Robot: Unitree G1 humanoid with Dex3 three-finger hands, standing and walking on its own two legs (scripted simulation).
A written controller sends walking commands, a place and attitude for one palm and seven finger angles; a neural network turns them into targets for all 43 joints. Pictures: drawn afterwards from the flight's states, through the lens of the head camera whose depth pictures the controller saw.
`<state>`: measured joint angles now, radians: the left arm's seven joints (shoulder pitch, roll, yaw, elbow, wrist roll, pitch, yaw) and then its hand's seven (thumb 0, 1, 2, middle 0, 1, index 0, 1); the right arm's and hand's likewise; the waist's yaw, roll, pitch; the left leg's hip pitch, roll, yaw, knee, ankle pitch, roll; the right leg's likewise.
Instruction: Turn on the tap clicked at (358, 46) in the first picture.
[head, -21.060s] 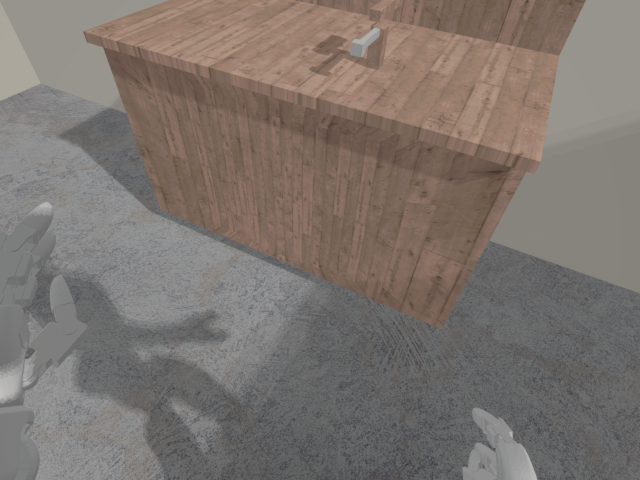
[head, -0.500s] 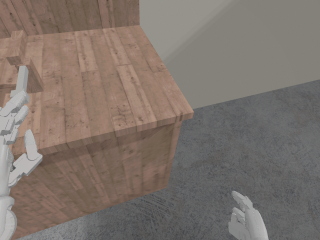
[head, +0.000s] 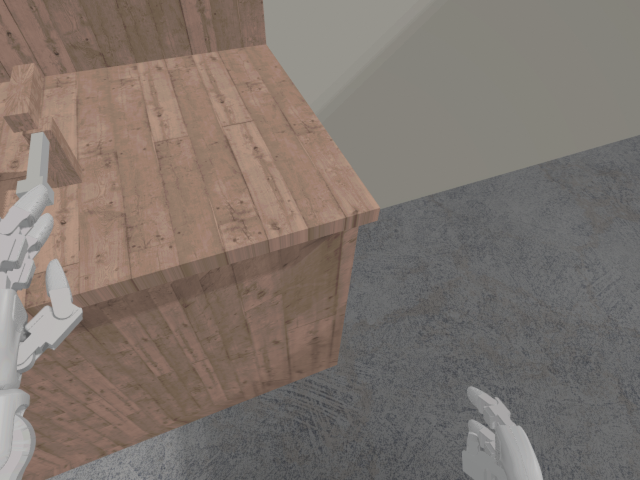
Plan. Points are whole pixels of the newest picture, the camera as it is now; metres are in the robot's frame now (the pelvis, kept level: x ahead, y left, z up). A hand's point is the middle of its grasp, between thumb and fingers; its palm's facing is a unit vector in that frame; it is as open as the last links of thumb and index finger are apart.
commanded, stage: come to a stop and stand still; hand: left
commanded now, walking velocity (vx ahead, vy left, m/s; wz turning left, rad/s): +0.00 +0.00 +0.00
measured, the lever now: (35, 193) +0.40 +0.39 +0.13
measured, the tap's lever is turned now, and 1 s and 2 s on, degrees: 0 0 0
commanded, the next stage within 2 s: look again from close up in 0.66 s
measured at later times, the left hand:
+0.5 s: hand (83, 305) +0.24 +0.26 +0.14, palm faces +0.36 -0.86 -0.36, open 7.4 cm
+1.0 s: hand (71, 314) +0.23 +0.25 +0.15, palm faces +0.40 -0.85 -0.35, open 7.4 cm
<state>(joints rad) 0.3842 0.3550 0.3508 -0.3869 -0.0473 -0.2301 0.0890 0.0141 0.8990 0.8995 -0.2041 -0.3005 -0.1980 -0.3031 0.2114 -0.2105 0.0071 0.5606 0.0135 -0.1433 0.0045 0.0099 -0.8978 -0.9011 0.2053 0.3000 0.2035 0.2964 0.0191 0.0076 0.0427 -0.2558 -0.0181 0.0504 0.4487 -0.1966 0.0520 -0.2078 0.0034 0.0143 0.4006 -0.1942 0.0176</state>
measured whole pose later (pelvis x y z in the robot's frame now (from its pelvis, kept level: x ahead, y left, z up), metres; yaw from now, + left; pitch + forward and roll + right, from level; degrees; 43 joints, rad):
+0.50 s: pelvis +0.02 +0.00 +0.00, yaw +1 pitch +1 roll -1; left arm 0.42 0.36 0.33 -0.40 -0.04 -0.20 0.09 0.01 0.89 0.90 -0.21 -0.30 -0.21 -0.30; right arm 0.18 -0.18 0.03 0.56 0.00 -0.13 -0.03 0.01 -0.90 -0.90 0.20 0.30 0.20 0.30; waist 0.02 -0.03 0.02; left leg -0.22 -0.03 0.04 0.42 -0.21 0.05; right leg -0.15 0.00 0.00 0.35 -0.20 0.02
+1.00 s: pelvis +0.01 +0.00 +0.01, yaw +2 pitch +0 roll -1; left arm 0.41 0.35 0.33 -0.41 -0.05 -0.18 0.10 0.02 0.89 0.90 -0.21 -0.30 -0.21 -0.30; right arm 0.22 -0.19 0.03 0.56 0.00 -0.08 -0.05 0.01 -0.90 -0.90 0.20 0.30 0.20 0.30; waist 0.02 -0.01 0.02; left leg -0.20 -0.03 0.02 0.38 -0.18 0.05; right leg -0.13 0.00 -0.02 0.31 -0.17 0.02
